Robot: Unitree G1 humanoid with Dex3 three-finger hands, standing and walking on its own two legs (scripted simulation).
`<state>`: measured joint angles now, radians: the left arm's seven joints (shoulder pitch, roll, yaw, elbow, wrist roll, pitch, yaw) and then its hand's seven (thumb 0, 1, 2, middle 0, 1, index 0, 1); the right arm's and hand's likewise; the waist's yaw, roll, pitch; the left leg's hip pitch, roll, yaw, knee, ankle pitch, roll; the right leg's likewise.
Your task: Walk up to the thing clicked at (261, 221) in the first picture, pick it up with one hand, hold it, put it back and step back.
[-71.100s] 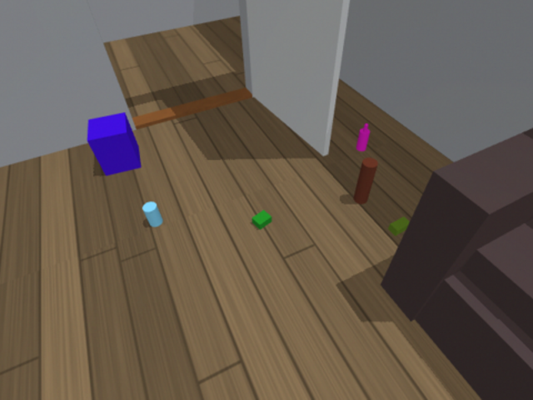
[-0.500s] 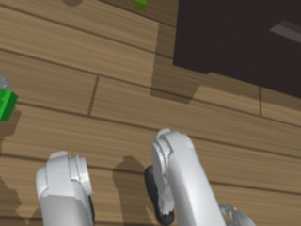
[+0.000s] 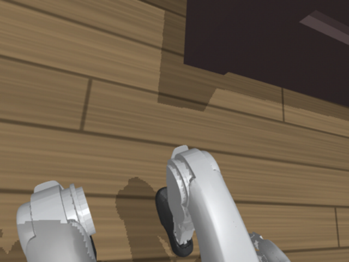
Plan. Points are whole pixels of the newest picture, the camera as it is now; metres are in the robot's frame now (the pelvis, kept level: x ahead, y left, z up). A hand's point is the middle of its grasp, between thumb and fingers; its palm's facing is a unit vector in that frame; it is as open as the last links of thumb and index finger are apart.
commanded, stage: rest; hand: left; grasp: from above
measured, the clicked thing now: out of the picture +0.47 +0.34 -0.25
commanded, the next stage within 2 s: open in 0.80 s
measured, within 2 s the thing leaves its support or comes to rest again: rests again in 0.82 s
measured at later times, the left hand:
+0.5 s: hand out of the picture +0.44 +0.35 -0.22, palm faces -0.48 -0.04 -0.87, open 10.1 cm
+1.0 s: hand out of the picture +0.44 +0.34 -0.24, palm faces -0.49 -0.04 -0.87, open 10.3 cm
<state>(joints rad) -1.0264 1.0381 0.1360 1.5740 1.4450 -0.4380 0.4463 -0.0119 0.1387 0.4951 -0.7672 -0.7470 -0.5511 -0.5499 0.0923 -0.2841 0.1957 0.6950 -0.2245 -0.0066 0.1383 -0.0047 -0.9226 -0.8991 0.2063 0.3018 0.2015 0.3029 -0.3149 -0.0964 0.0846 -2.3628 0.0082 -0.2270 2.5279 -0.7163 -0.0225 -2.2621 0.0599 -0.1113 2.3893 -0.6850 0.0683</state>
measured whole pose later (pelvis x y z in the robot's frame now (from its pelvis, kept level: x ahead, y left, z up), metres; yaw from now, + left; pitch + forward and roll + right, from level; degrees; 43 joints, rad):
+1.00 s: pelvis -0.01 +0.01 +0.00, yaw -2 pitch +27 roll -14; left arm -1.01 1.11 0.08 1.63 1.44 -0.42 0.53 -0.01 0.05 0.66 -0.61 -0.81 -0.49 -0.69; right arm 0.05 -0.32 0.31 0.62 -0.26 -0.07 0.14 0.00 -0.92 -0.90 0.21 0.30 0.20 0.30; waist -0.36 -0.16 0.15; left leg -2.35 0.02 -0.27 2.57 -0.72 -0.01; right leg -2.23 0.08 -0.14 2.39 -0.67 0.07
